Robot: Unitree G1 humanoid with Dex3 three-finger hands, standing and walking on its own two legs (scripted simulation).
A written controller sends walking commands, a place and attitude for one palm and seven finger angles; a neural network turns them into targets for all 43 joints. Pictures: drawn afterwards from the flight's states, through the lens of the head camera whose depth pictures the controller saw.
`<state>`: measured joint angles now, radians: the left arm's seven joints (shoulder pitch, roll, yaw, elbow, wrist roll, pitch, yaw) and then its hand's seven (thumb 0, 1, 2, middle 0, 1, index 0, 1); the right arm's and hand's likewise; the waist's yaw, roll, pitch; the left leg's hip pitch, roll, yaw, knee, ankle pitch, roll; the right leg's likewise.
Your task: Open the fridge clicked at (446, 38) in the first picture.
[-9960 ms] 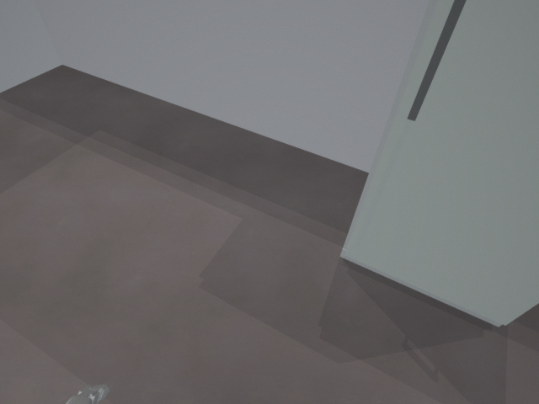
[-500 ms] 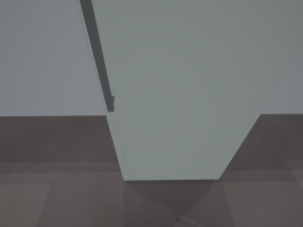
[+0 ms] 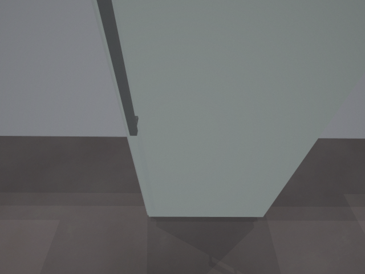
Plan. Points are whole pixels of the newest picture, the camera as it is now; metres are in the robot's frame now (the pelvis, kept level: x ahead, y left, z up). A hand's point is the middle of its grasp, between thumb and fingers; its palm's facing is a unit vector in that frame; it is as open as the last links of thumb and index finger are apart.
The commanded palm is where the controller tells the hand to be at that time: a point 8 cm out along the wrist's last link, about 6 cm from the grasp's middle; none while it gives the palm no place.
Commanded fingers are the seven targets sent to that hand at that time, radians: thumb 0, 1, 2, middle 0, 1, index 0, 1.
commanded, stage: look again from close up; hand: left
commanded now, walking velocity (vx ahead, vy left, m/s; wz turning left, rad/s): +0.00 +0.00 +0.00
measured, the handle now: (123, 72) +0.48 +0.17 +0.20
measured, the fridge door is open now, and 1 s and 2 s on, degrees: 0 0 0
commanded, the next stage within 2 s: raise the hand to about handle height in 0.10 s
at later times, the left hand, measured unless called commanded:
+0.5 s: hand (101, 221) +0.22 +0.18 +0.02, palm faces +0.07 -1.00 -0.04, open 8.0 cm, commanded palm +0.13 +0.26 -0.02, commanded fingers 0.00 0.53 0.74 -0.23 -0.54 -0.23 -0.54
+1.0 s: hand (74, 203) +0.23 +0.23 +0.06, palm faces +0.08 -0.99 -0.08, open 10.8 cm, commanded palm +0.18 +0.28 +0.08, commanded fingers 0.00 -0.06 0.49 -0.27 -0.92 -0.27 -0.92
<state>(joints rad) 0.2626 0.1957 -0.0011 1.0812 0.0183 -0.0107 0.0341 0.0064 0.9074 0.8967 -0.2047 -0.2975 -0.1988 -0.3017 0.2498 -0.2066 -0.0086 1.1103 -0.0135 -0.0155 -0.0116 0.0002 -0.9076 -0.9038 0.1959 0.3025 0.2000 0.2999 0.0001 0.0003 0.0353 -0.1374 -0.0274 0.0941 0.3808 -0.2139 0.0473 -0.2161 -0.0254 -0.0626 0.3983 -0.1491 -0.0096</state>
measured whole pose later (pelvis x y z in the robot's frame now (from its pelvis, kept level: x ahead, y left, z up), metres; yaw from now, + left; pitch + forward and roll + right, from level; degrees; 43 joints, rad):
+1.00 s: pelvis +0.02 -0.02 -0.03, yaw +2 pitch +5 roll -1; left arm 0.35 0.37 0.38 -0.03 -0.42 -0.14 -0.39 0.01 0.17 0.58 -0.26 -0.77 -0.26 -0.77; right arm 0.26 -0.20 0.06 0.58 0.05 -0.28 -0.08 0.01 -0.90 -0.90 0.20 0.30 0.21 0.30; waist 0.00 0.04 -0.07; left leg -0.43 0.02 0.04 0.76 -0.42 0.01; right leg -0.48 0.00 -0.12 0.72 -0.34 -0.04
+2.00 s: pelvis +0.02 +0.00 +0.00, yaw +3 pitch -2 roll +0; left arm -0.18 0.53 0.49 0.06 -0.35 0.32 -0.45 -0.01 -0.50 0.30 -0.30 -1.20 -0.30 -1.20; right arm 0.21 -0.28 0.09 0.61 0.09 -0.21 -0.08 0.01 -0.90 -0.90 0.20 0.30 0.20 0.30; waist 0.05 0.06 -0.04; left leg -0.14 -0.02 0.04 0.46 -0.28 0.04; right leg -0.19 -0.03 -0.11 0.45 -0.22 -0.01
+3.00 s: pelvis +0.02 -0.02 +0.00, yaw +3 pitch -2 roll +0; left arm -0.37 0.50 0.43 0.30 -0.28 0.25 -0.39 -0.01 -0.50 0.30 -0.31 -1.20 -0.30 -1.20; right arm 0.24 -0.29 0.08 0.62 0.10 -0.18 -0.10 0.01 -0.90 -0.90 0.20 0.30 0.20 0.30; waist 0.03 0.05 -0.03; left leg -0.16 -0.01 0.04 0.47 -0.28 0.02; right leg -0.21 -0.01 -0.11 0.46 -0.23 -0.03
